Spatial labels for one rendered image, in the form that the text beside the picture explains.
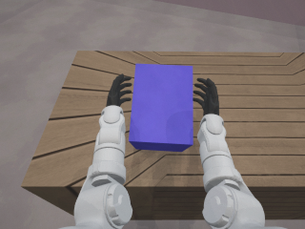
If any right robot hand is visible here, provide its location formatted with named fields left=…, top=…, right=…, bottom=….
left=193, top=78, right=219, bottom=116

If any left robot hand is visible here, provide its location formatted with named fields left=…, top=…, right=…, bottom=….
left=106, top=73, right=132, bottom=107

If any right robot forearm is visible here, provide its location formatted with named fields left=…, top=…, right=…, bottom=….
left=197, top=114, right=254, bottom=197

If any robot left upper arm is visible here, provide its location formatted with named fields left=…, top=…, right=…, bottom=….
left=58, top=182, right=132, bottom=229

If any carton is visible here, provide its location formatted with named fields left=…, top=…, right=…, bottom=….
left=129, top=63, right=193, bottom=152

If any pedestal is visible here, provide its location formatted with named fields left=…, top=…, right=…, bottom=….
left=21, top=51, right=305, bottom=220

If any left robot forearm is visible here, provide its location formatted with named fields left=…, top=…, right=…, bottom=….
left=73, top=105, right=127, bottom=215

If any robot right upper arm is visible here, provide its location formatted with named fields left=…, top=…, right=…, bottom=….
left=202, top=184, right=287, bottom=229

